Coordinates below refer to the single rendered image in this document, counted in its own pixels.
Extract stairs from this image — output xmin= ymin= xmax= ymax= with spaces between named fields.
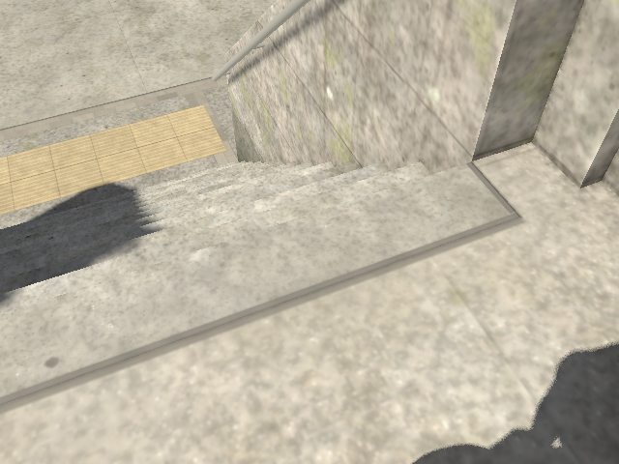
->
xmin=0 ymin=161 xmax=431 ymax=314

